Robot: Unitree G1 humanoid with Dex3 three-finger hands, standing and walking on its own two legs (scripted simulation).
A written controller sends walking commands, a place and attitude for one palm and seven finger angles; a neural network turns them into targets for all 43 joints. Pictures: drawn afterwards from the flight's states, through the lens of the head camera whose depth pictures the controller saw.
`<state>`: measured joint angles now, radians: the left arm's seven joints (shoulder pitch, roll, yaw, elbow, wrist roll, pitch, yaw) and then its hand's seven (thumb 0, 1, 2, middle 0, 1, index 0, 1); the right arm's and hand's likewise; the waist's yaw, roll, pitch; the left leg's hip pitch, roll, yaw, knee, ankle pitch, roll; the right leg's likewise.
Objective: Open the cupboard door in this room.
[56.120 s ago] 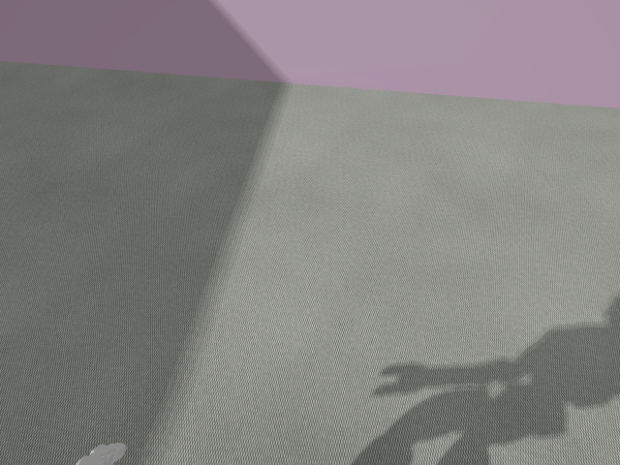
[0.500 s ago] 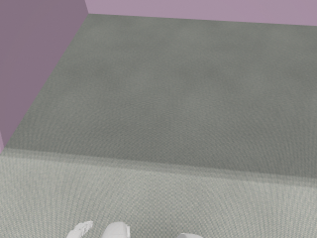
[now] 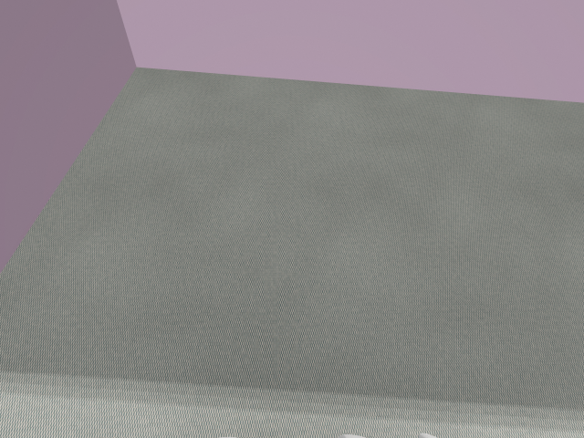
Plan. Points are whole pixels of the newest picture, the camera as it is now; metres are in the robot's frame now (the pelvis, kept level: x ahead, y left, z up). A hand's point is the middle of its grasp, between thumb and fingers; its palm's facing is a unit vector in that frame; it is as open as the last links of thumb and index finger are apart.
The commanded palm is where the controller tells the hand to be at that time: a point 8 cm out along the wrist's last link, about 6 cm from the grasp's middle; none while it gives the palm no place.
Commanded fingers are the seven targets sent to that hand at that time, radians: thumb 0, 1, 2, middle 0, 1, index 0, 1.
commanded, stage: walk to a spot facing it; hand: left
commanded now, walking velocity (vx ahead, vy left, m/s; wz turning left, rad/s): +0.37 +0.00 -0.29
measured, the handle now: out of the picture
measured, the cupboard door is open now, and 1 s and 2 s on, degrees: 43 43 43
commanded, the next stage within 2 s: turn to face it in 0.46 s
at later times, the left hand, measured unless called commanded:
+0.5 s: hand (252, 310) +0.35 +0.10 -0.15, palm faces -0.07 -0.98 -0.21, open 7.2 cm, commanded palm none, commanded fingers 0.00 0.90 0.90 -0.20 -0.30 -0.20 -0.30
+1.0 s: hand (251, 257) +0.47 +0.13 -0.16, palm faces +0.14 -0.97 -0.21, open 7.4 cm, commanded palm none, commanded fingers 0.00 0.90 0.90 -0.20 -0.30 -0.20 -0.30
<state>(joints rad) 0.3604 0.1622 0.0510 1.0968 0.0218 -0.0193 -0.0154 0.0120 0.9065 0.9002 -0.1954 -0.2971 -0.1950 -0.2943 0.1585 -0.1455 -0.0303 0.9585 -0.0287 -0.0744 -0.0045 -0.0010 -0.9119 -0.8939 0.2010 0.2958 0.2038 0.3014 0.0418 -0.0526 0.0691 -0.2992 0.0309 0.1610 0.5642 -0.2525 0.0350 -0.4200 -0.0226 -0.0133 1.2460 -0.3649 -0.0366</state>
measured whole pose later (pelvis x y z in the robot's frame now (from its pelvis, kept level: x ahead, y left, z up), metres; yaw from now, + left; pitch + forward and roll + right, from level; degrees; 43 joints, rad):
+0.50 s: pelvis +0.24 -0.07 +0.01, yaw -5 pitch +0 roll +0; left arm 0.17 0.17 0.06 1.00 0.00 -0.08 0.02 -0.01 0.95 0.90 -0.20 -0.30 -0.20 -0.29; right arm 0.34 -0.15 -0.05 1.10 -0.01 -0.01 0.00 0.01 -0.92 -0.89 0.20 0.30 0.20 0.30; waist -0.06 0.00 0.06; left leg -0.48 0.13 0.08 1.05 -0.34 -0.04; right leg -0.19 -0.01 -0.14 0.46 -0.28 -0.06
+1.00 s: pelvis +0.40 -0.07 +0.00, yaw +7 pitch +2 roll -1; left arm 0.15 0.19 0.06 0.93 0.01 0.02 0.01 0.01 0.91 0.90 -0.19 -0.30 -0.19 -0.29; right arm 0.18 -0.19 -0.05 0.95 -0.03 0.02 0.01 0.00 -0.91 -0.89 0.20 0.30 0.21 0.30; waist -0.01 0.02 0.07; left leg -0.41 -0.01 -0.02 0.54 -0.17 0.03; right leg -0.45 -0.05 -0.02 0.86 -0.42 0.06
